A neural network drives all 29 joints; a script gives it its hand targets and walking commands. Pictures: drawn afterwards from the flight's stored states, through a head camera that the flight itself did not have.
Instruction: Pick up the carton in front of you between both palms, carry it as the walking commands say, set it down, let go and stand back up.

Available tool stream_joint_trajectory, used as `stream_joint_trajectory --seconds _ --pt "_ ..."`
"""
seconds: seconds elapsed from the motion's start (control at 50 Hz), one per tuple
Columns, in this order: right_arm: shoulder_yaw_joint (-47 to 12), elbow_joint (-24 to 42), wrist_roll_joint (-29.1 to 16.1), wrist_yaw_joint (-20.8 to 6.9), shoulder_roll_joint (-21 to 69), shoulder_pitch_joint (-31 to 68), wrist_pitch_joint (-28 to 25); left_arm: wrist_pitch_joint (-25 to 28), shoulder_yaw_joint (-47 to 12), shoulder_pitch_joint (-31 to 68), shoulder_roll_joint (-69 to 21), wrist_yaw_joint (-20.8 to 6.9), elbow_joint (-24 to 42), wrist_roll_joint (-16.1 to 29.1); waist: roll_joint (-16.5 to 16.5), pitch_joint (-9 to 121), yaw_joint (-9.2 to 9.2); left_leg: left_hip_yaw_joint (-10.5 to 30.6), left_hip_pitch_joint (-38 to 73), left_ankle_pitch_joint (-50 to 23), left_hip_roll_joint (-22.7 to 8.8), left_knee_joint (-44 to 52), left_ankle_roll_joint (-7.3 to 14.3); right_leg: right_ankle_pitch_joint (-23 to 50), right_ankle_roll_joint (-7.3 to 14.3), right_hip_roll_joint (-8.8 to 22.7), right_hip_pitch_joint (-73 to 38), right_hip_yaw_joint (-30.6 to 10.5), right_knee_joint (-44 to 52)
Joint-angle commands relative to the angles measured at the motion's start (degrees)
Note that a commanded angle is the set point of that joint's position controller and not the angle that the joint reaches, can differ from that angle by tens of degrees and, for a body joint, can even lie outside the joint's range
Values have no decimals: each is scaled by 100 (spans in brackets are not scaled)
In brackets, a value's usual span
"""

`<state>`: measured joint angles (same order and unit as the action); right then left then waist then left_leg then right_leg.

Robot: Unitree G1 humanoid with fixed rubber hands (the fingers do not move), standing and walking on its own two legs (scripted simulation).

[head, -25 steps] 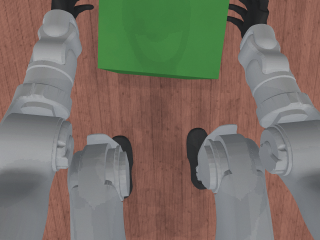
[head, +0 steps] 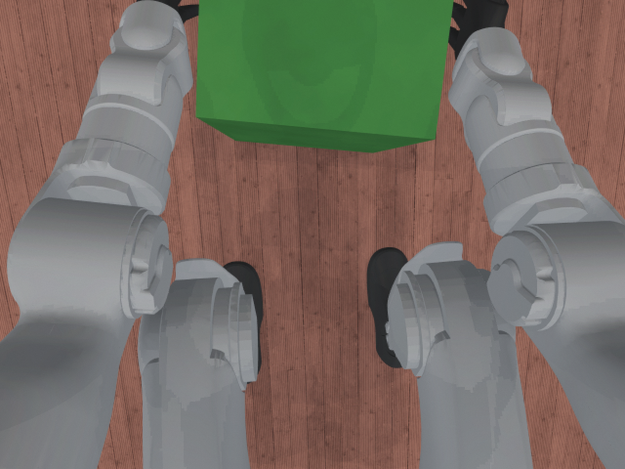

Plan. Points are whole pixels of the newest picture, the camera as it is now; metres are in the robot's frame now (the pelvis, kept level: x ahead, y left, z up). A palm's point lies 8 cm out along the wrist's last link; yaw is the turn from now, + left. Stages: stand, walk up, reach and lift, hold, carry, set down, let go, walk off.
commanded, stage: reach and lift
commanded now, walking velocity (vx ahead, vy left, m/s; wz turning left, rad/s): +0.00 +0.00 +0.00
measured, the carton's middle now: (317, 51) +0.53 +0.00 -0.24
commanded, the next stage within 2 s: none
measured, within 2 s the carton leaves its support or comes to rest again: leaves its support in 0.04 s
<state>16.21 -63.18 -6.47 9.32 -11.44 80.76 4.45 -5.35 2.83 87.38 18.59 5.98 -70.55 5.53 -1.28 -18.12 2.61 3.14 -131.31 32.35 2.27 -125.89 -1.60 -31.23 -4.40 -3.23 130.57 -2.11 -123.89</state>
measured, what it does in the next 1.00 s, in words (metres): rises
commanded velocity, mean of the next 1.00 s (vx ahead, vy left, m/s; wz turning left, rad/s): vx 0.00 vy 0.00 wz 0.00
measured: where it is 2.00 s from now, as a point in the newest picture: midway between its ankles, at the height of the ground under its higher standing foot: (318, 333)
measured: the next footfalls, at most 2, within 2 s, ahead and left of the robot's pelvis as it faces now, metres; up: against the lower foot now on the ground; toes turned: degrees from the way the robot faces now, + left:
none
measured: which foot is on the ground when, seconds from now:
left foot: down 0.00-1.00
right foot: down 0.00-1.00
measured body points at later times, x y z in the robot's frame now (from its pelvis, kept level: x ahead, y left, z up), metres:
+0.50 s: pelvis +0.00 +0.00 +0.07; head +0.26 +0.02 +0.43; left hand +0.52 +0.15 +0.00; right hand +0.50 -0.15 +0.00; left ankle +0.11 +0.13 -0.33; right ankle +0.12 -0.14 -0.33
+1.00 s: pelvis +0.03 +0.00 +0.20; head +0.23 +0.01 +0.60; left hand +0.48 +0.16 +0.14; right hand +0.48 -0.15 +0.15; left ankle +0.11 +0.13 -0.33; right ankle +0.12 -0.14 -0.33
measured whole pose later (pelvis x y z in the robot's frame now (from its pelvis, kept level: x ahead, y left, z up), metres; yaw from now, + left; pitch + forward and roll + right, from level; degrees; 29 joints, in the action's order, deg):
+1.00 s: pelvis +0.03 +0.00 +0.20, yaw +2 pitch +38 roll +0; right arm 25.4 -34.6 9.3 4.8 4.2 44.5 20.0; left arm -20.4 20.4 47.0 -1.0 3.1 -38.8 -9.9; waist -0.3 13.8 1.3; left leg 5.7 -97.7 28.9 5.9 -88.7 -2.9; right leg -28.7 -3.9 -6.0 97.5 -6.2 -88.3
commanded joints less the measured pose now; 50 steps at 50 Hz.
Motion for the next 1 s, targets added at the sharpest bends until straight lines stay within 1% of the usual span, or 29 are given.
stream_joint_trajectory --seconds 0.0,0.08,0.14,0.16,0.2,0.22,0.24,0.28,0.34,0.4,0.5,0.58,0.64,0.76,0.86,0.98 --pt "-1519 1423 -91 -1582 5195 3058 119 -3 -919 2443 -5406 -1488 1495 114 458 6706 -26 -628 3067 -1923 445 924 172 1997 163 -503 -2997 790 639" --pt "-1958 2023 -412 -1624 5863 2897 306 -111 -1363 2615 -6043 -1472 2500 385 601 8315 -18 -686 4035 -2740 512 889 140 2669 153 -534 -3479 881 605" --pt "-2327 2633 -516 -1642 6154 2919 534 -324 -1669 2523 -6527 -1397 3192 442 689 9569 -2 -707 4923 -3113 558 960 95 2804 134 -567 -3684 983 701" --pt "-2458 2844 -506 -1635 6263 2928 606 -411 -1747 2416 -6696 -1357 3366 408 712 9899 -45 -738 5122 -3146 588 1014 68 2771 127 -589 -3730 1012 765" --pt "-2623 3255 -419 -1635 6366 2908 760 -597 -1820 2198 -6962 -1308 3660 329 681 10285 -25 -796 5259 -2990 636 1197 32 2634 124 -632 -3934 1036 962" --pt "-2660 3353 -349 -1642 6416 2870 841 -696 -1821 2056 -7073 -1307 3695 276 656 10254 -10 -821 5172 -2804 659 1315 22 2488 124 -648 -3974 1038 1070" --pt "-2658 3359 -255 -1655 6475 2797 923 -791 -1792 1908 -7168 -1320 3643 207 625 10062 -1 -840 5015 -2545 675 1454 18 2273 127 -661 -3930 1034 1195" --pt "-2475 3066 16 -1698 6560 2553 1089 -965 -1591 1639 -7295 -1384 3285 9 586 9229 32 -852 4455 -1791 692 1785 12 1645 150 -668 -3642 1005 1496" --pt "-1893 2384 535 -1774 6644 2177 1294 -1157 -982 1375 -7331 -1498 2584 -446 546 7928 49 -834 3758 -786 716 2275 49 758 201 -671 -3231 951 1956" --pt "-1435 2033 899 -1851 6680 2105 1393 -1225 -437 1334 -7330 -1597 2226 -813 491 7553 59 -828 3601 -465 736 2629 89 476 246 -675 -3257 887 2336" --pt "-1217 1897 1132 -1928 6824 2047 1439 -1229 -36 1272 -7354 -1668 2067 -1101 361 7774 5 -811 3938 -524 767 3081 115 515 239 -676 -3648 825 2825" --pt "-1326 1957 1134 -1989 7034 1856 1503 -1274 -54 1136 -7480 -1716 2187 -1146 269 8139 -51 -815 4369 -654 774 3396 114 618 209 -685 -4090 802 3160" --pt "-1550 2090 1056 -2027 7230 1651 1556 -1326 -258 983 -7662 -1748 2415 -1079 242 8470 -84 -824 4758 -873 776 3611 95 813 189 -699 -4483 787 3376" --pt "-2154 2457 792 -2046 7520 1110 1611 -1405 -901 537 -8031 -1767 2943 -775 269 8838 -119 -775 5544 -1371 777 4008 23 1277 172 -721 -5206 709 3766" --pt "-2509 2588 665 -2028 7632 547 1607 -1422 -1269 10 -8220 -1746 3149 -617 297 8601 -122 -684 6047 -1516 781 4399 -27 1415 177 -724 -5685 622 4155" --pt "-2613 2553 687 -2010 7710 -154 1555 -1368 -1379 -675 -8323 -1703 3181 -617 271 7964 -137 -541 6627 -1542 769 4999 -30 1432 197 -709 -6278 487 4759"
